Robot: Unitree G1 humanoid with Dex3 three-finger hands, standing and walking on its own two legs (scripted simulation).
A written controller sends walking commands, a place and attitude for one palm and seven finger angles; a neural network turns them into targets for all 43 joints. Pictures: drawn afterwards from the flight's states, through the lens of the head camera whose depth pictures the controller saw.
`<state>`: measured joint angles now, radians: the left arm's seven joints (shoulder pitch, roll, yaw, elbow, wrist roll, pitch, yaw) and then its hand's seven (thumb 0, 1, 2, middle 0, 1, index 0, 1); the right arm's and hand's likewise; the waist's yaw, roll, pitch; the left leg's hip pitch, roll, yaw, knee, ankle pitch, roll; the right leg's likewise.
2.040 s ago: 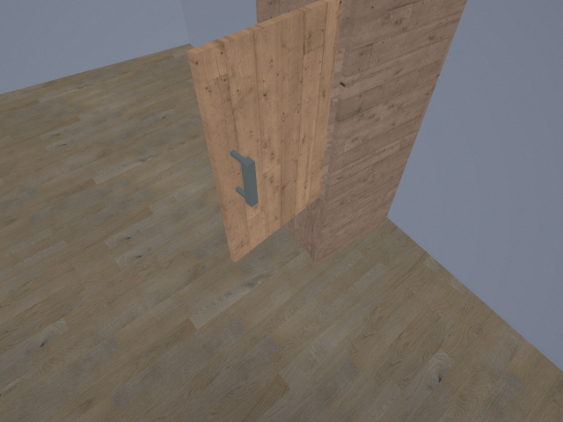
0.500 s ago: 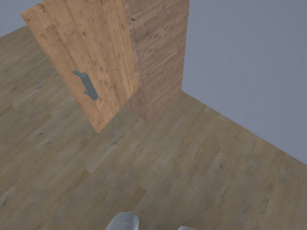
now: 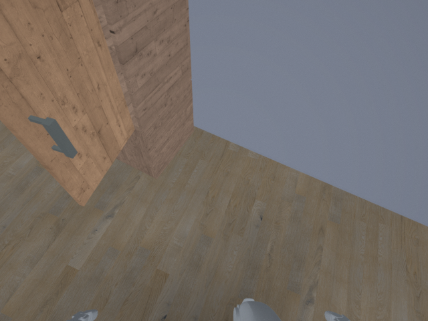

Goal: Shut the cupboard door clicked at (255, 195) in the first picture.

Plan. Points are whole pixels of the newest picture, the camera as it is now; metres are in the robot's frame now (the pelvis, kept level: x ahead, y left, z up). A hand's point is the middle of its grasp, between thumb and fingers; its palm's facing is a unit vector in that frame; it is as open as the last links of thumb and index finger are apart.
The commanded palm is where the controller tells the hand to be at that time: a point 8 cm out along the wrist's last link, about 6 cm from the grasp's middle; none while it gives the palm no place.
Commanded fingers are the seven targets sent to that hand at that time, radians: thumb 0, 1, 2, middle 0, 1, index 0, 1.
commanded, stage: walk around to get in front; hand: left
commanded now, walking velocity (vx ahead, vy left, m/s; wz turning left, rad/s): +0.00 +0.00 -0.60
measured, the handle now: (53, 137) +0.46 +0.43 -0.02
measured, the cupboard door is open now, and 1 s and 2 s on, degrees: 100 100 100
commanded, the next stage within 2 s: none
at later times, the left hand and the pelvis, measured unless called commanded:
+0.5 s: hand (156, 296) +0.17 +0.14 -0.18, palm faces -0.33 -0.92 -0.20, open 7.4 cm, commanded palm none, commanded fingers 0.00 0.90 0.90 -0.20 -0.30 -0.20 -0.30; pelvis +0.01 -0.02 -0.01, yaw -20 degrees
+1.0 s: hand (194, 290) +0.19 +0.06 -0.17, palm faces -0.59 -0.77 -0.23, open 7.4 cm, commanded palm none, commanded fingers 0.00 0.90 0.90 -0.20 -0.30 -0.20 -0.30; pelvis +0.01 -0.06 +0.00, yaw -39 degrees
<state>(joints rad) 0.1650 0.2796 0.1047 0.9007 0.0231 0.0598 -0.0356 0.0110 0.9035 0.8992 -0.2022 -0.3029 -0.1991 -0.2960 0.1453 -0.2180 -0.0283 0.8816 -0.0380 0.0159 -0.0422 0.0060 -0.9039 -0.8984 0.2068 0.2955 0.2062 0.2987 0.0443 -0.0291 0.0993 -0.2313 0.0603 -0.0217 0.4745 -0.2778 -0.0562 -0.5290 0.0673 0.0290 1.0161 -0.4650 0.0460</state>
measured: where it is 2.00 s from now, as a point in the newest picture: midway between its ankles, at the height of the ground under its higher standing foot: outside the picture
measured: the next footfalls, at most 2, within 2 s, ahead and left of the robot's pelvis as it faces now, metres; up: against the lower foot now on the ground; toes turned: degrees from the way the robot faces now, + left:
right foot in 0.12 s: +0.05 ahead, -0.14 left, +0.00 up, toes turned -8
left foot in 0.44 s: +0.10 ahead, +0.09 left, +0.00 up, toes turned -16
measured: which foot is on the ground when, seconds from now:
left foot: down 0.00-0.12, up 0.14-0.42, down 0.44-0.72, up 0.74-1.00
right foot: up 0.00-0.10, down 0.12-0.44, up 0.46-0.72, down 0.74-1.00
